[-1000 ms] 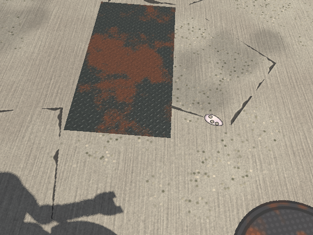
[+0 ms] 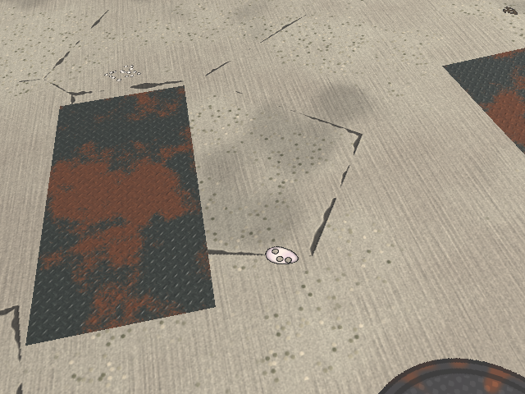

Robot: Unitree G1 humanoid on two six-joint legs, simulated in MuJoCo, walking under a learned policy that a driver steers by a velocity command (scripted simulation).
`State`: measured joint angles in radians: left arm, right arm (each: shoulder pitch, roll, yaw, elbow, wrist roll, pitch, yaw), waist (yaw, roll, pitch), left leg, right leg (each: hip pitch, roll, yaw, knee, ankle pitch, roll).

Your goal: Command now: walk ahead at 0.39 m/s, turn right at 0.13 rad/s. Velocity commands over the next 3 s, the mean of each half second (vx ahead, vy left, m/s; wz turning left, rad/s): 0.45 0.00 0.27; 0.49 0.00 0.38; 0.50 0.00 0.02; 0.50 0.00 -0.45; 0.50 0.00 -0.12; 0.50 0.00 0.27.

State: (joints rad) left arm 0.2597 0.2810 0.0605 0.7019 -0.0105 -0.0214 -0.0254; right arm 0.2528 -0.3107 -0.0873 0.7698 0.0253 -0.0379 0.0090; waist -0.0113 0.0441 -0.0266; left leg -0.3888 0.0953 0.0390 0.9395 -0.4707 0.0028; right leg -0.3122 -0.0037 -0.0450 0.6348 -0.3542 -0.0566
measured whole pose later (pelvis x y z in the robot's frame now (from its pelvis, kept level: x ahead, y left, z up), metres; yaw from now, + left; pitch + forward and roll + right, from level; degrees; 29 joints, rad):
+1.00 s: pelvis +0.56 +0.03 +0.00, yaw +24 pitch +1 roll +0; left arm 0.22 0.27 0.04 0.67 0.01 -0.11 -0.02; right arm 0.32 -0.30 -0.05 0.76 0.02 -0.05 0.00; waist -0.01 0.03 0.01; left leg -0.37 -0.04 -0.10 1.18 -0.41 0.03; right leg -0.39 0.03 -0.01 0.55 -0.18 -0.04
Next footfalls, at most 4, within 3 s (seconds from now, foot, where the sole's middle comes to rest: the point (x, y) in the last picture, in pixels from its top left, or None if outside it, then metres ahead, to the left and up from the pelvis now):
0.42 left None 0.37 0.11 -0.76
0.88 right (299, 328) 0.70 -0.02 -0.76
1.42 left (182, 281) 0.86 0.31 -0.76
1.96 right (236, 191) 1.21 0.16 -0.76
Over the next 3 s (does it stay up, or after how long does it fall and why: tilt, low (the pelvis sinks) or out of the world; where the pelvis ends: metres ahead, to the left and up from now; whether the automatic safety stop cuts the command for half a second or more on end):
stays up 1.64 0.32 0.00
